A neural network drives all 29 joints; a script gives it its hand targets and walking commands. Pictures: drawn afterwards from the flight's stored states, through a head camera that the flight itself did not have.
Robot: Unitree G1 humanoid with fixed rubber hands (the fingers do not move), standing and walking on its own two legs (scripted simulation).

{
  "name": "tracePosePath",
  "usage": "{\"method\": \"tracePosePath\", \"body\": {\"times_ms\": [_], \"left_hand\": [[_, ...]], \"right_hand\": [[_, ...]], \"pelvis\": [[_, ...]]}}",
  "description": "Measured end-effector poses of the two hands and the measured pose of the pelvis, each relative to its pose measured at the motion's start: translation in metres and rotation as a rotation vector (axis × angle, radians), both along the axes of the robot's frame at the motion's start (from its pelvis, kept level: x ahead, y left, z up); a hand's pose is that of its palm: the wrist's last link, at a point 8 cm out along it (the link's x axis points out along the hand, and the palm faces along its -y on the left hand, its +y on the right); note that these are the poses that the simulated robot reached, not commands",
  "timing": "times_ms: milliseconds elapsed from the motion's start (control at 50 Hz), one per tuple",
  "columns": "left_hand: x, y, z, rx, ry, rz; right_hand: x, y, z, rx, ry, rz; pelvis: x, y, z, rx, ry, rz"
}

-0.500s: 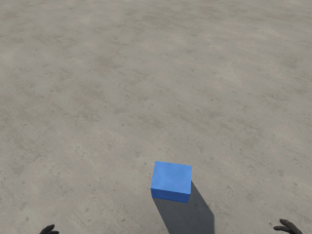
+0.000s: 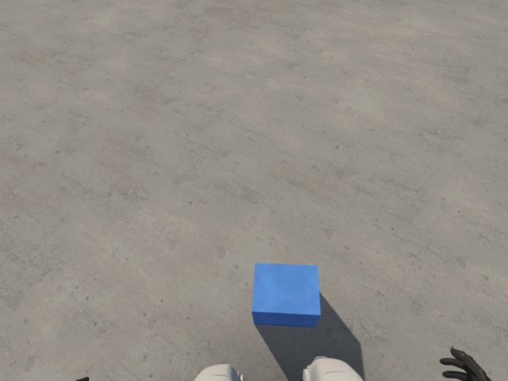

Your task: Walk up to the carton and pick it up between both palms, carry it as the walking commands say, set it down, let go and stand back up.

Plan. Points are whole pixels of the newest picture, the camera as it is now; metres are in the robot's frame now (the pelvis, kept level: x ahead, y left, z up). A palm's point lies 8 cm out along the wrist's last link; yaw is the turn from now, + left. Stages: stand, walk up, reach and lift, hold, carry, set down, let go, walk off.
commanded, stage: walk up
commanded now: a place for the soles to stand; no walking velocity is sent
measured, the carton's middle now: (285, 295) +0.44 -0.05 -0.66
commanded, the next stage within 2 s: none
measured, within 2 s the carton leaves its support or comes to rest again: neither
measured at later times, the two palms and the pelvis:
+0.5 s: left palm (90, 362) +0.15 +0.30 -0.08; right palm out of the picture +0.08 -0.34 -0.08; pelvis +0.01 +0.00 +0.02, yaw -5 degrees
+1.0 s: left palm (93, 352) +0.17 +0.30 -0.07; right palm out of the picture +0.08 -0.34 -0.08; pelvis +0.01 +0.00 +0.02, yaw -7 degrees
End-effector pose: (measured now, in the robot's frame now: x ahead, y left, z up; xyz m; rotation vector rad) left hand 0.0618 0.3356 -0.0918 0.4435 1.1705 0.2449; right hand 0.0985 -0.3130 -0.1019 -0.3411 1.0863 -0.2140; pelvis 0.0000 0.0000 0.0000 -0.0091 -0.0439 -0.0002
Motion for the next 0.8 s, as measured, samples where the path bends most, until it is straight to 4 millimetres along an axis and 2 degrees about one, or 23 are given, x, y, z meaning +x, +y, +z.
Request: {"method": "tracePosePath", "body": {"times_ms": [80, 140, 260, 380, 580, 800], "left_hand": [[0.037, -0.003, 0.003, -0.018, -0.058, -0.033], [0.06, -0.008, 0.005, -0.033, -0.089, -0.061], [0.086, -0.019, 0.008, -0.047, -0.11, -0.115], [0.092, -0.028, 0.01, -0.049, -0.099, -0.142], [0.091, -0.035, 0.015, -0.06, -0.062, -0.145], [0.097, -0.035, 0.017, -0.053, -0.048, -0.153]], "right_hand": [[0.003, 0.007, 0.002, 0.002, -0.007, -0.002], [0.003, 0.004, 0.008, -0.011, -0.012, -0.013], [0.003, -0.015, 0.019, -0.044, -0.029, -0.06], [-0.005, -0.027, 0.024, -0.052, -0.024, -0.093], [-0.026, -0.021, 0.018, -0.019, 0.042, -0.115], [-0.025, -0.019, 0.018, -0.008, 0.043, -0.135]], "pelvis": [[0.003, 0.004, 0.003, 0.015, 0.003, -0.022], [0.004, 0.004, 0.006, 0.011, 0.003, -0.034], [0.004, 0.0, 0.008, 0.015, 0.005, -0.055], [0.004, -0.003, 0.012, 0.027, 0.009, -0.071], [0.007, -0.004, 0.019, 0.032, 0.014, -0.091], [0.011, -0.004, 0.022, 0.033, 0.016, -0.105]]}}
